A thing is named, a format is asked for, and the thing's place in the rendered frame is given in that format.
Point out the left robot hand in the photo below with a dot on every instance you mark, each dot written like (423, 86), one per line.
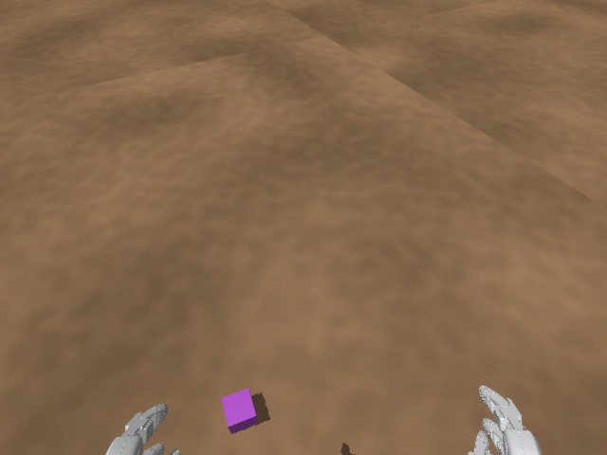
(138, 431)

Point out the right robot hand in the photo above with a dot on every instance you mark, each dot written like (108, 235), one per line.
(507, 434)

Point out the small box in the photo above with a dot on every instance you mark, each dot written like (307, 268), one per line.
(239, 410)

